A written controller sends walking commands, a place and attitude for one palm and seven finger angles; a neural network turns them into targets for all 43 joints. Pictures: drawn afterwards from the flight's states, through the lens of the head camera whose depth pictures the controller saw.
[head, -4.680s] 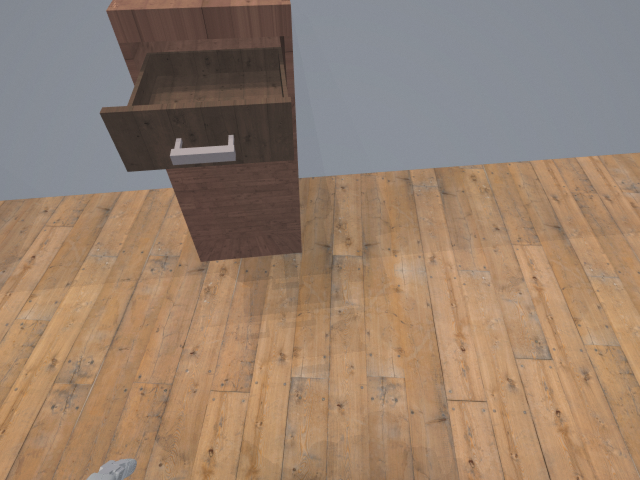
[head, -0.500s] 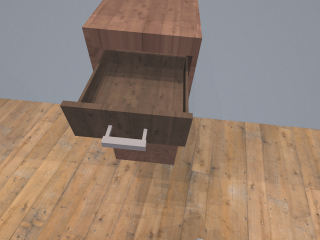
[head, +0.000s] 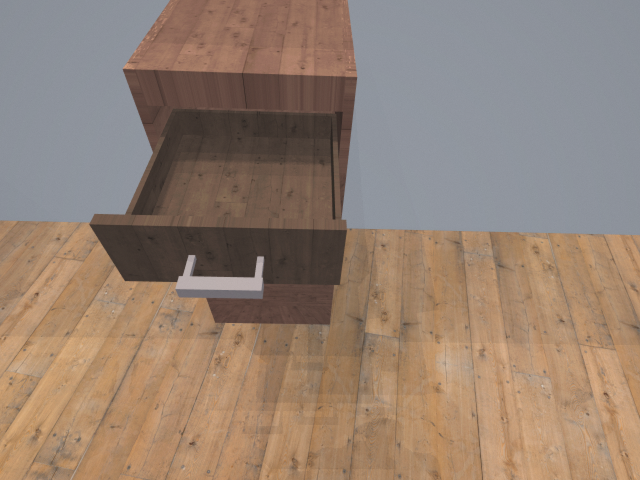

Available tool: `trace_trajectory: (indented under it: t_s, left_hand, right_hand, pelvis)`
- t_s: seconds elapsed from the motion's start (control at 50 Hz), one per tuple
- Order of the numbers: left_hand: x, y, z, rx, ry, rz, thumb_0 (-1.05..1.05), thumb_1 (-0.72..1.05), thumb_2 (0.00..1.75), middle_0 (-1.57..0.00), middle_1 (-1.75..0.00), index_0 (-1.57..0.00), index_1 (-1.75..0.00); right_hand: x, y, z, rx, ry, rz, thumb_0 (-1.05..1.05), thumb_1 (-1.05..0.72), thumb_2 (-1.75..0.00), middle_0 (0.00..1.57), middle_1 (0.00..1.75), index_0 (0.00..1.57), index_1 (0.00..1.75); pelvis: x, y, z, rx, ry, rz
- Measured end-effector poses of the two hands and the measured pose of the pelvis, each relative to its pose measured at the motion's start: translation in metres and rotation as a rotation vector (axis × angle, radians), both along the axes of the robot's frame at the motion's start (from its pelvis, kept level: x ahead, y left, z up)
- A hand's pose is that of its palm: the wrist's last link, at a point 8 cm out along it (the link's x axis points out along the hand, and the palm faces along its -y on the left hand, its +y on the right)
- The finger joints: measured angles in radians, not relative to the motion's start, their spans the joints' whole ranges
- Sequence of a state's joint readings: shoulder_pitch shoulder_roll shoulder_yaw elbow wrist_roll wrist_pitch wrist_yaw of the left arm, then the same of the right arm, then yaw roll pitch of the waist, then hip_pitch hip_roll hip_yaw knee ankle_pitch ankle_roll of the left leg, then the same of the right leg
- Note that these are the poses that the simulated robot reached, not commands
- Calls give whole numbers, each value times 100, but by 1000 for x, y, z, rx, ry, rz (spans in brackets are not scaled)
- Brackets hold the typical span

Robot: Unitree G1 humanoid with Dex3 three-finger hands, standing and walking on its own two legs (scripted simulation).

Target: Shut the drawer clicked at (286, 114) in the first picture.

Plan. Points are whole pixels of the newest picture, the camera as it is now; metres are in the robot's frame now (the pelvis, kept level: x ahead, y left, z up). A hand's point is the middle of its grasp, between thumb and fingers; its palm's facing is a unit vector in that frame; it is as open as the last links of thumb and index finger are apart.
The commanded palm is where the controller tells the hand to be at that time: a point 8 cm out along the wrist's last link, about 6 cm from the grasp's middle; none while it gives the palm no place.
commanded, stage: come to a stop and stand still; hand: left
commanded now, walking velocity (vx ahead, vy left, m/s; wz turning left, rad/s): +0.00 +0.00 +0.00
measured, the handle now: (223, 275) +0.39 +0.16 +0.00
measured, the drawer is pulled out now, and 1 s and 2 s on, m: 0.29 0.29 0.29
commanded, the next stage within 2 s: look again from close up in 0.48 s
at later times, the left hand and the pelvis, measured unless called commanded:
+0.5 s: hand out of the picture -0.02 +0.10 -0.18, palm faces +0.09 -0.98 -0.16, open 7.3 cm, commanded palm none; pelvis +0.01 -0.05 +0.00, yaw +1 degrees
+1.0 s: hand out of the picture +0.02 +0.20 -0.18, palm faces +0.03 -0.97 -0.22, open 7.3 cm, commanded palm none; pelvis +0.01 +0.01 +0.00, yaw +0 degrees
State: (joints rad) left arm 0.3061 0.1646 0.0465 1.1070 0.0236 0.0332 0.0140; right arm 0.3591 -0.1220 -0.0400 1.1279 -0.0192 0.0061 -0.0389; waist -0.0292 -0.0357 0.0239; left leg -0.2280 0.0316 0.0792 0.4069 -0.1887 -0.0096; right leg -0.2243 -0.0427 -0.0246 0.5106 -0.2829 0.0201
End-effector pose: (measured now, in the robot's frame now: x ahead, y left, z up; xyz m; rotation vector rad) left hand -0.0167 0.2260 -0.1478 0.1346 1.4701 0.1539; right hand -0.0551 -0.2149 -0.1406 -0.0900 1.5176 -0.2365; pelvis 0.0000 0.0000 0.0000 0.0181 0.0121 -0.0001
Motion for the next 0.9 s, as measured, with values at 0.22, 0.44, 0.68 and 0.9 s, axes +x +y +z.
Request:
trace_trajectory:
  t_s: [0.22, 0.44, 0.68, 0.9]
  left_hand:
    - [26, -41, 4, 31, -93, 7, 2, 96, 90, -20, -30, -20, -30]
    - [1, -68, 3, -7, -33, 58, 1, 93, 90, -20, -30, -20, -30]
    - [-9, -64, 1, -23, -23, 30, 0, 91, 90, -20, -30, -21, -30]
    - [23, 1, -4, 27, -119, 6, 0, 91, 90, -20, -30, -20, -30]
  right_hand:
    - [16, -22, -14, 64, -18, 27, 1, -91, -90, 20, 30, 20, 30]
    - [54, -40, -13, 45, -60, 87, 1, -92, -90, 20, 30, 20, 30]
    - [84, -45, -6, -5, -140, 104, 1, -92, -90, 20, 30, 20, 30]
    - [90, -10, -5, -21, -216, 142, 1, -94, -90, 20, 30, 20, 30]
  pelvis:
    - [8, -37, -1, -17, -31, 18]
    - [11, -48, 0, -17, -32, 23]
    - [9, -33, -1, -35, -14, 3]
    - [8, 3, -7, -30, -35, 10]
